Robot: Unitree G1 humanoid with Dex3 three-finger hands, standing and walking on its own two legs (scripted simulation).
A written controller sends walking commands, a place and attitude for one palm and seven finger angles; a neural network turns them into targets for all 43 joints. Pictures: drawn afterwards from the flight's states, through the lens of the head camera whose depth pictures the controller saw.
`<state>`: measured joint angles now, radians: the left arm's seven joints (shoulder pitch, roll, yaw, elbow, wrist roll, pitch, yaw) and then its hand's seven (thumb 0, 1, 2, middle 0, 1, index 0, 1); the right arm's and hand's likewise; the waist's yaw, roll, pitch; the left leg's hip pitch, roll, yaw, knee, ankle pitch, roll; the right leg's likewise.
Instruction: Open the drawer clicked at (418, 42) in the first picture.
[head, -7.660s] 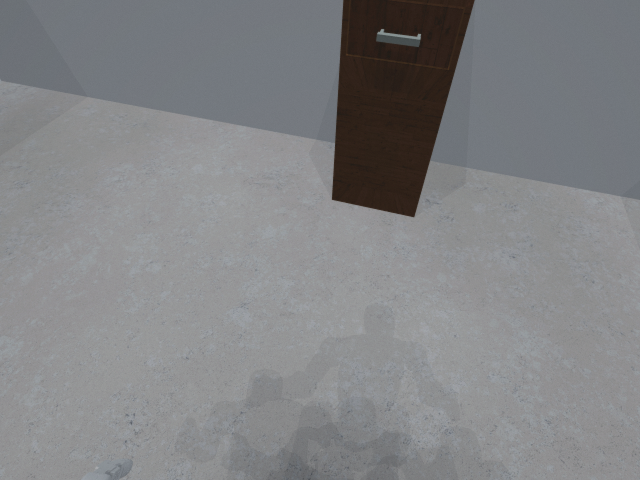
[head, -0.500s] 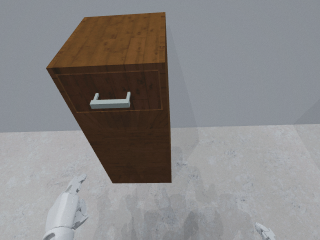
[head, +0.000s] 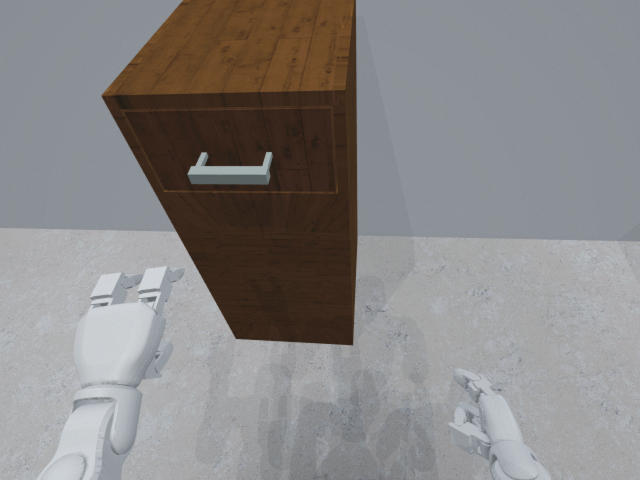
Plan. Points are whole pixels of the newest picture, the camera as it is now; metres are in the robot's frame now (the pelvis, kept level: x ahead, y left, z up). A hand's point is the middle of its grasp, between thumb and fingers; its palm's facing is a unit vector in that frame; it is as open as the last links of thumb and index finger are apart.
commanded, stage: raise the hand with hooked fingers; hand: left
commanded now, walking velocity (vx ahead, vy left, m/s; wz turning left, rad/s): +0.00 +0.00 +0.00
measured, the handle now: (232, 166) +0.58 +0.24 +0.05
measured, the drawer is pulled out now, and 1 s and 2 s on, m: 0.00 0.00 0.00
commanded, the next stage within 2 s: move the hooked fingers above the handle in 1.18 s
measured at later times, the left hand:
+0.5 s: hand (117, 273) +0.30 +0.28 +0.12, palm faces +0.15 -0.08 -0.98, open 13.2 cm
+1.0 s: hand (114, 241) +0.32 +0.27 +0.15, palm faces +0.01 -0.09 -1.00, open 13.9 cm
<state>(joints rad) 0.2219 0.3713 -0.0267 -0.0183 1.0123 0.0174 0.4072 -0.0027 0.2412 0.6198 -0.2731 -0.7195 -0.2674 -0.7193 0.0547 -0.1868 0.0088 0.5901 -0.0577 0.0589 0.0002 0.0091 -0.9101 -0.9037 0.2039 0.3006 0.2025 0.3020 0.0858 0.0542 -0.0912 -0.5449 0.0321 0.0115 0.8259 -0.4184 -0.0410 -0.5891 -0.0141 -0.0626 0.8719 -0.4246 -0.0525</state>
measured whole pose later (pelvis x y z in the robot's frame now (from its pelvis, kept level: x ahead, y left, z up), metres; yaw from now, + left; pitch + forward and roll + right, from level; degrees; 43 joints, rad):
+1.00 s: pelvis +0.01 +0.04 +0.04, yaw +0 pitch +1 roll +0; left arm -0.13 0.51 -0.04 0.00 0.88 0.05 -0.07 -0.01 -0.49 0.30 -0.32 -1.20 -0.31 -1.20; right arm 0.13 -0.27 0.02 0.63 0.01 0.12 -0.01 0.01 -0.91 -0.90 0.20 0.30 0.20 0.30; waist 0.08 0.09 0.01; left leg -0.19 0.00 0.03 0.42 -0.24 0.01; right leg -0.22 -0.03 -0.05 0.43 -0.23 0.00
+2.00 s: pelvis +0.02 +0.04 +0.04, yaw -1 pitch +6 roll +1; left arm -0.44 0.45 -0.12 0.40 0.96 0.00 0.06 -0.01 -0.49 0.30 -0.32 -1.21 -0.32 -1.20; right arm 0.23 -0.27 -0.03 0.67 0.03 0.11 -0.03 0.01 -0.91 -0.90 0.20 0.30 0.20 0.30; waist 0.03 0.06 -0.04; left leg -0.30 0.00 0.04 0.48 -0.28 0.01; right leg -0.34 -0.03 -0.03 0.51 -0.27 0.00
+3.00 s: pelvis +0.02 +0.03 +0.02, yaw -3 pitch +16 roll +0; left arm -0.90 0.50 -0.01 1.04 1.08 -0.03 0.23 0.00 -0.49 0.30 -0.32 -1.21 -0.32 -1.20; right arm 0.35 -0.27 -0.05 0.70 0.00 0.11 -0.03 0.00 -0.91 -0.90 0.20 0.30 0.20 0.30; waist -0.12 0.05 -0.11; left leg -0.56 0.03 0.06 0.62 -0.34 0.01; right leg -0.59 0.00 -0.01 0.61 -0.29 0.00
